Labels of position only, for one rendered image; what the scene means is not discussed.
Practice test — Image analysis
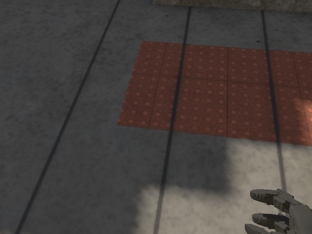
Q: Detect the robot right hand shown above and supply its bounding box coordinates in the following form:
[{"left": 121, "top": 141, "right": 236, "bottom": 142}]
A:
[{"left": 245, "top": 189, "right": 312, "bottom": 234}]

